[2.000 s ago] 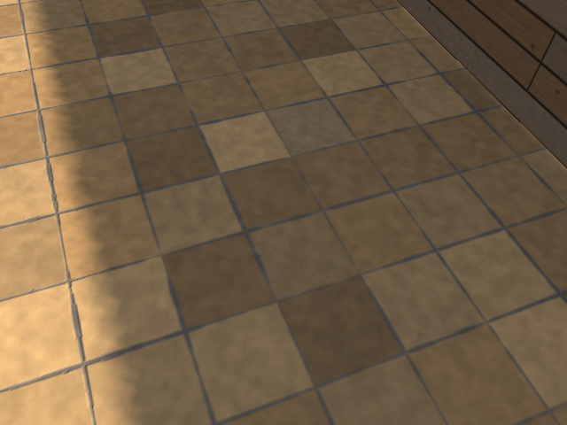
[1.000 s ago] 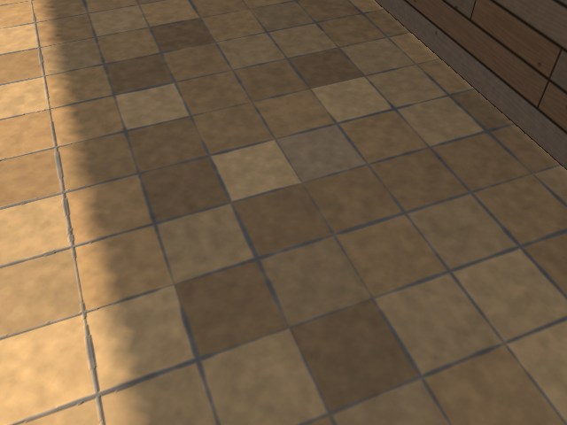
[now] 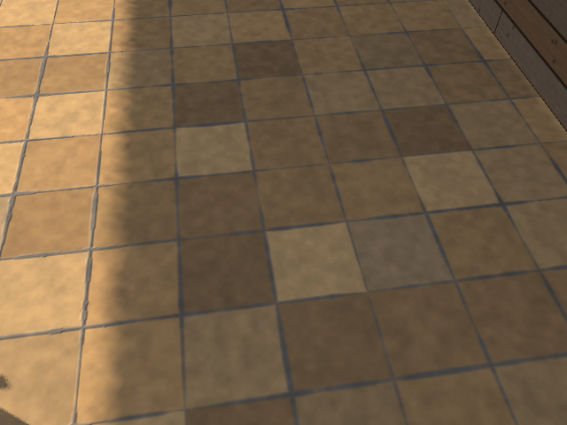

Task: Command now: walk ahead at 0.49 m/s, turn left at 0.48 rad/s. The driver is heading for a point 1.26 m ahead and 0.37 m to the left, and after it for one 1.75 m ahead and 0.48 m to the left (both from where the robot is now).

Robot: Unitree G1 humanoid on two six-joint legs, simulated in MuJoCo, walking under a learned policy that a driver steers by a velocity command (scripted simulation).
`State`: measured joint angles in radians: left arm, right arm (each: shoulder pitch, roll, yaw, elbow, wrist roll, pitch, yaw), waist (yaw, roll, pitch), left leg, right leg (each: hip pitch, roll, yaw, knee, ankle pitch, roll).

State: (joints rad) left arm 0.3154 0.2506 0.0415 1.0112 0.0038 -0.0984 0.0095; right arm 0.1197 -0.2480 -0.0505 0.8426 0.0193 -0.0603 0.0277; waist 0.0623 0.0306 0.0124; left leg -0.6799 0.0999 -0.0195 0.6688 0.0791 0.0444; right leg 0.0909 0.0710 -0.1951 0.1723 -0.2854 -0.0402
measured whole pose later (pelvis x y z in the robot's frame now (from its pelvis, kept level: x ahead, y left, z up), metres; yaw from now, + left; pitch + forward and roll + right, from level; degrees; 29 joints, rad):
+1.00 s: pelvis +0.56 +0.10 +0.00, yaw +35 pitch +2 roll -2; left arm 0.33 0.29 0.07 0.88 -0.01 -0.09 -0.01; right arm 0.12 -0.28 -0.06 0.61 0.02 -0.03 0.03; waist 0.10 0.04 0.04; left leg -0.67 0.10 -0.03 0.73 -0.03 0.02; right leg 0.03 0.01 -0.19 0.24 -0.29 0.00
